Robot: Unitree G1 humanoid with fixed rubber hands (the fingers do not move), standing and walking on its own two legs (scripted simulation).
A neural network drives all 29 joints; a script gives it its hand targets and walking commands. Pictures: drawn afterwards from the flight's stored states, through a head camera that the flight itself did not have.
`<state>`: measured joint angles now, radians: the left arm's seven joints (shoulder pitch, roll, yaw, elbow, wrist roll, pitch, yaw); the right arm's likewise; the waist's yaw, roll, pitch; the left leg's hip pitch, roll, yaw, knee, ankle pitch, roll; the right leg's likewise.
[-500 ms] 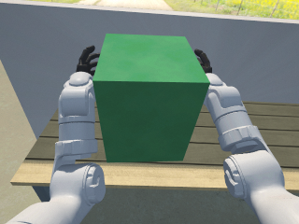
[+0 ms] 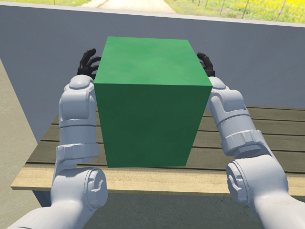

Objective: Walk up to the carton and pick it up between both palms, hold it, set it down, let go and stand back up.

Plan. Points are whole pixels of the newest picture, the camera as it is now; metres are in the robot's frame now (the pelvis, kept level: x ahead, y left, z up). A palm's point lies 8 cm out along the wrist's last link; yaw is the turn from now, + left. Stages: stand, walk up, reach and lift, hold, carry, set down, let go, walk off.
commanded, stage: hold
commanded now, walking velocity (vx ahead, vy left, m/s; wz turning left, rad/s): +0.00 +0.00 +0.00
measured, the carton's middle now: (147, 103) +0.35 +0.01 +0.21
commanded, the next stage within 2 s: none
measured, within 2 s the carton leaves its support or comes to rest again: neither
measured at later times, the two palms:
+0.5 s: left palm (85, 78) +0.36 +0.16 +0.27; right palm (205, 81) +0.37 -0.13 +0.27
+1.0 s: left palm (85, 78) +0.36 +0.16 +0.27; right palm (206, 81) +0.37 -0.13 +0.27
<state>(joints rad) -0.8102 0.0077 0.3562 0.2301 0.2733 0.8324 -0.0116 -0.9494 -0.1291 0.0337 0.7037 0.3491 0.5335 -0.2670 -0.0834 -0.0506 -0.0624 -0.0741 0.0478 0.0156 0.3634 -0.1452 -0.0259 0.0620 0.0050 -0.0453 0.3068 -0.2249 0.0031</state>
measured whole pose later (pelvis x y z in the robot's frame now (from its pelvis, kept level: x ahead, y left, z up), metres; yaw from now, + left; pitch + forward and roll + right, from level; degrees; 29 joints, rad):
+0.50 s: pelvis -0.01 +0.00 +0.00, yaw +0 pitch -6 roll -1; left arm -0.85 0.02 0.34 0.28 0.26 0.82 0.02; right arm -0.98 -0.13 0.00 0.75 0.32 0.51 -0.24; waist -0.07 -0.05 -0.09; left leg -0.12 0.05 0.02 0.36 -0.13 -0.02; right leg 0.00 0.01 -0.04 0.32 -0.22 0.00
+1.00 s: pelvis +0.00 +0.00 +0.00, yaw +0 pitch -8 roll -1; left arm -0.82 0.01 0.35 0.24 0.27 0.83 -0.01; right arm -0.94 -0.13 0.03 0.70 0.35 0.53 -0.26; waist -0.07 -0.04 -0.08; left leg -0.08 0.05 0.02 0.37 -0.15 -0.03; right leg 0.05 0.01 -0.04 0.31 -0.23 0.00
